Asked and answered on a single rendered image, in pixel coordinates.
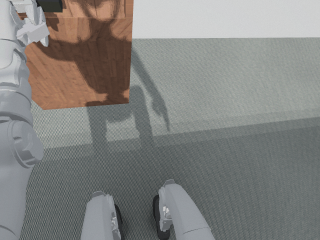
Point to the cabinet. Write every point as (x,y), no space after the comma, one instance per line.
(87,61)

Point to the drawer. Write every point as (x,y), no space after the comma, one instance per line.
(88,9)

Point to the robot left shin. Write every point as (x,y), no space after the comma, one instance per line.
(114,225)

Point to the left robot upper arm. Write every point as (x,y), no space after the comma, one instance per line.
(20,150)

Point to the left robot hand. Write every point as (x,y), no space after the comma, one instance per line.
(23,32)

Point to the handle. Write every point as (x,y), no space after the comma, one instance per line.
(50,6)

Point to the robot left forearm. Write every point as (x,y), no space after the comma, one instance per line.
(15,90)

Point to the left robot thigh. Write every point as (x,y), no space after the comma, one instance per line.
(100,211)

